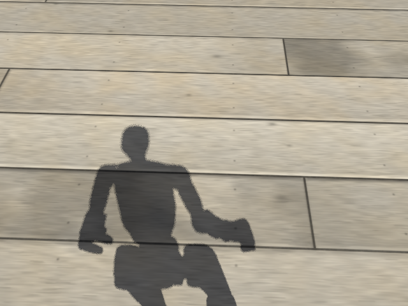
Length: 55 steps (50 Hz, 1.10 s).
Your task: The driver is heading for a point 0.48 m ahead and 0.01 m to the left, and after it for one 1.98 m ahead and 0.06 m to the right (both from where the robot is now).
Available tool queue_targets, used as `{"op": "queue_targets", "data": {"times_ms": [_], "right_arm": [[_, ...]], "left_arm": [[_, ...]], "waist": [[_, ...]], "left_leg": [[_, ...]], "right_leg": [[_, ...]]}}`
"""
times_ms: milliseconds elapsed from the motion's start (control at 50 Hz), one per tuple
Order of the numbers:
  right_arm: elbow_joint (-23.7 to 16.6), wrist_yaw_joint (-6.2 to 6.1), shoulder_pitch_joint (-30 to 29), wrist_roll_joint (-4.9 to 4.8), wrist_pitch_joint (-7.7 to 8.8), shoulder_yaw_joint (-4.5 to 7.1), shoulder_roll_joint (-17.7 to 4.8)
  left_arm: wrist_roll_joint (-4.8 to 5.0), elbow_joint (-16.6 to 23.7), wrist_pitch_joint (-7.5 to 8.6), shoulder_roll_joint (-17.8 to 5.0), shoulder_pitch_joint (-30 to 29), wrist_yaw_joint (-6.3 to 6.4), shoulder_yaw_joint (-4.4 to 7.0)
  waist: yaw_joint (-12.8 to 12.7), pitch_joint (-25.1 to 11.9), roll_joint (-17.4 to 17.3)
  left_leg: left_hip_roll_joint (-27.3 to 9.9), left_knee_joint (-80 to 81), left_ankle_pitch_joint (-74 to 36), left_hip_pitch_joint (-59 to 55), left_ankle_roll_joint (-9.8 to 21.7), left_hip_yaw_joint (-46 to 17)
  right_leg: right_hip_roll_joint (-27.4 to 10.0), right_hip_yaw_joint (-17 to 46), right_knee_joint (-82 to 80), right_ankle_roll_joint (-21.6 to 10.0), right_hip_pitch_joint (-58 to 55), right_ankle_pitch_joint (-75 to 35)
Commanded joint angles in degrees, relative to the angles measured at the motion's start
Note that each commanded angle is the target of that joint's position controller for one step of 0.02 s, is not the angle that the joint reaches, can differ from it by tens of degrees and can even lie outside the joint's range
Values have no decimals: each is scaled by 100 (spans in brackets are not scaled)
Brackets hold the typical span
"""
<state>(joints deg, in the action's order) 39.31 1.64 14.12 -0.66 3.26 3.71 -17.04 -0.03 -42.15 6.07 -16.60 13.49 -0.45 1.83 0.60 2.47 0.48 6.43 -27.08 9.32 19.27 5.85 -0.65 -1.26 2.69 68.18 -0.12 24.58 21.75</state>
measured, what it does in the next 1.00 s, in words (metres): walks ahead: right foot, then left foot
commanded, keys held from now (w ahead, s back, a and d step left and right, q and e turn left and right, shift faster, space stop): w+q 0.36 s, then w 0.04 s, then e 0.60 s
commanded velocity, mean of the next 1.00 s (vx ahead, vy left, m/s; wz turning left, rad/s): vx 0.31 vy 0.00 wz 0.10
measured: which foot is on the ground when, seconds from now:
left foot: down 0.00-0.32, up 0.34-0.70, down 0.72-1.00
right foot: up 0.00-0.28, down 0.30-0.74, up 0.76-1.00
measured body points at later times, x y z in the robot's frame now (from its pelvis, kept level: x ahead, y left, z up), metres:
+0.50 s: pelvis +0.28 -0.05 +0.01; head +0.31 -0.06 +0.46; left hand +0.31 +0.24 -0.09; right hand +0.48 -0.28 -0.10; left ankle +0.22 +0.08 -0.65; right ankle +0.33 -0.15 -0.73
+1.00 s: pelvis +0.39 -0.01 +0.01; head +0.42 +0.00 +0.45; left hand +0.49 +0.29 -0.11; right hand +0.56 -0.27 -0.09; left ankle +0.43 +0.12 -0.73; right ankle +0.41 -0.14 -0.69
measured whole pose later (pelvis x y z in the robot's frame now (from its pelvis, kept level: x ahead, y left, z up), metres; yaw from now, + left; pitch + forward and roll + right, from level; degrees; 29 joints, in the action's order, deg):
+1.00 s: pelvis +0.39 -0.01 +0.01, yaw +2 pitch +1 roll +1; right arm 40.4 -1.7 6.6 1.1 -0.1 3.3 -14.9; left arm 0.8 -41.8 -3.4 -18.3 11.9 1.4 4.4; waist -0.1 3.0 1.2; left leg -2.2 -24.3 8.5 17.1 0.9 5.9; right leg -2.7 0.3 53.1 4.9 28.3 22.4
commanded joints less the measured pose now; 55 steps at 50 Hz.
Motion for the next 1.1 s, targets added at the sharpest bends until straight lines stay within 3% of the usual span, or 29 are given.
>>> {"op": "queue_targets", "data": {"times_ms": [20, 60, 120, 200, 260, 280, 300, 320, 340, 360, 380, 400, 420, 440, 480, 540, 640, 700, 720, 740, 760, 780, 800, 840, 880, 960, 1020, 1060, 1100], "right_arm": [[-438, -87, -23, 23, 58, 168, -666], [-395, -151, 10, 4, 58, 209, -825], [-292, -233, 185, -53, -5, 254, -954], [-128, -260, 588, -101, -91, 262, -954], [-131, -276, 535, -85, -124, 265, -902], [-162, -270, 446, -73, -135, 245, -821], [-203, -253, 440, -43, -122, 171, -606], [-299, -232, 556, 53, -102, 33, -226], [-468, -212, 1390, -136, -46, -61, 20], [-297, -245, 1210, -195, -58, 59, -633], [-362, -250, 545, -129, -85, 142, -901], [-407, -265, 266, -52, -104, 132, -803], [-478, -258, 34, 14, -85, 122, -680], [-498, -236, 64, 8, -79, 111, -553], [-430, -226, 217, 57, -81, 51, -315], [-451, -225, -51, 156, -48, -80, -56], [-526, -192, -732, 74, -54, -27, -289], [-483, -215, -548, 111, -10, 78, -460], [-487, -261, -400, 183, 10, 148, -687], [-549, -349, -87, 296, -32, 232, -1093], [-506, -340, 57, 292, -157, 236, -1028], [-504, -313, 43, 199, -220, 181, -755], [-518, -304, -217, 146, -235, 125, -564], [-535, -286, -813, 130, -237, 76, -436], [-458, -293, -1032, 214, -234, 108, -505], [-309, -366, -1075, 179, -252, 169, -599], [-188, -358, -984, 118, -302, 243, -810], [-118, -343, -996, 31, -325, 274, -904], [0, -344, -945, -72, -350, 268, -826]], "left_arm": [[-90, 526, 55, -686, -28, 18, 203], [-106, 582, -33, -517, -198, 52, 139], [-99, 718, -29, -311, -879, 42, 46], [30, 855, 44, -475, -1404, -27, 107], [61, 821, 113, -714, -1191, -58, 239], [57, 727, 138, -768, -843, -46, 295], [0, 638, 166, -922, -322, -10, 379], [-80, 582, 170, -1231, 502, 41, 465], [-105, 338, 78, -1678, 894, 1, 578], [4, 450, 56, -1097, 728, -25, 473], [14, 466, 35, -801, 538, -7, 386], [-53, 457, 10, -690, 297, -19, 324], [-93, 390, -3, -557, 145, -34, 270], [-130, 346, 11, -488, 51, -40, 229], [-74, 210, 39, -417, -21, -72, 193], [30, 61, -40, -739, -127, -37, 269], [159, -163, -298, -1030, 226, 72, 371], [213, -111, -388, -935, 48, 143, 357], [166, -76, -376, -719, 125, 148, 302], [0, 68, -336, -346, 240, 131, 189], [54, 12, -359, -236, 894, 143, 138], [120, -81, -452, -732, 917, 160, 277], [148, -60, -559, -890, 666, 193, 362], [117, -77, -811, -858, 582, 289, 422], [100, 27, -926, -629, 553, 303, 389], [69, 335, -917, -402, 138, 191, 302], [72, 502, -917, -523, -24, 67, 313], [76, 549, -937, -607, 22, -2, 355], [45, 457, -939, -663, 302, -27, 422]], "waist": [[-156, -453, -181], [-150, -302, -221], [126, -244, -404], [355, -331, -560], [144, -364, -745], [-68, -436, -780], [-335, -783, -694], [-618, -1573, 42], [-218, -2136, 2048], [-406, -1663, 1246], [-568, -957, 721], [-476, -606, 335], [-399, -236, 323], [-222, -144, 484], [-2, -288, 585], [9, -573, 571], [-222, -684, 632], [54, -667, 582], [82, -834, 363], [77, -1345, -600], [-19, -1844, -1655], [73, -1722, -1212], [30, -1289, -950], [-155, -841, -828], [-261, -625, -918], [-143, -747, -908], [-69, -864, -922], [-140, -829, -908], [-303, -792, -720]], "left_leg": [[-1585, 1363, -1503, -1067, 1272, -2062], [-1402, 1439, -1749, -508, 1199, -1653], [-988, 1322, -1268, -90, 833, -1231], [-1132, 965, -493, -472, 609, -1736], [-1358, 438, -263, -924, 451, -2298], [-1274, 160, -320, -889, 351, -2323], [-1007, -532, -424, -693, 168, -2124], [-605, -2154, 523, -49, -53, -1591], [19, -3949, 2601, 1933, -381, -917], [-472, -4639, 2254, 2582, -464, -1046], [-616, -4748, 1708, 2668, -481, -917], [-780, -4618, 1318, 2451, -504, -777], [-841, -4338, 1120, 2304, -540, -800], [-910, -4121, 1090, 1968, -565, -756], [-912, -3468, 1281, 1557, -679, -457], [-842, -2085, 743, 995, -848, -176], [-504, -745, -369, 309, -827, -184], [-526, 345, -1112, -535, -558, -238], [-981, 510, -1942, -1196, -336, -515], [-2182, 123, -4117, -2334, 151, -1395], [-3204, 142, -4467, -2857, 1012, -2392], [-3085, 398, -3334, -2512, 1134, -2466], [-2759, 535, -2483, -2177, 950, -2041], [-2412, 851, -1537, -1288, 733, -1395], [-2169, 1089, -1390, -603, 717, -804], [-2223, 1080, -1478, -656, 775, -282], [-2435, 964, -1529, -830, 768, -219], [-2502, 770, -1325, -885, 612, -163], [-2274, 213, -630, -581, 173, 147]], "right_leg": [[-398, 205, -566, 225, 1135, -280], [-350, 26, -1294, 426, 980, -628], [-93, -78, -2738, 523, 470, -2031], [152, 103, -3706, 458, 121, -2563], [121, 251, -3978, 203, -164, -1972], [122, 172, -4165, 64, -617, -1896], [-108, 282, -4241, -148, -1499, -1799], [-1121, 1280, -4228, -499, -2898, -1346], [-2333, 4062, -4825, -1482, -4437, 58], [-2280, 4358, -5154, -1359, -4108, 1463], [-1968, 3426, -5218, -1103, -3423, 1168], [-1688, 2692, -5263, -981, -2776, 325], [-1452, 2195, -5327, -1042, -2228, -764], [-1267, 1757, -5349, -1041, -1866, -1876], [-1086, 1154, -5251, -1165, -1676, -4010], [-952, 677, -5143, -1266, -1556, -5323], [-865, 793, -4861, -1060, -1583, -4446], [-695, 1125, -4358, -747, -1363, -3251], [-407, 1044, -3906, -495, -1050, -2619], [104, 648, -2688, -174, -168, -701], [485, 196, -1491, 97, 689, 1993], [255, 272, -632, 270, 920, 1903], [122, 211, -196, 363, 1193, 1524], [-94, 205, -68, 540, 1047, 873], [-83, -34, -255, 621, 597, 440], [-228, -202, -1457, 527, 142, -23], [-216, -363, -2134, 360, -236, -161], [-159, -490, -2717, 179, -516, -335], [72, -620, -3722, -122, -1236, -1018]]}}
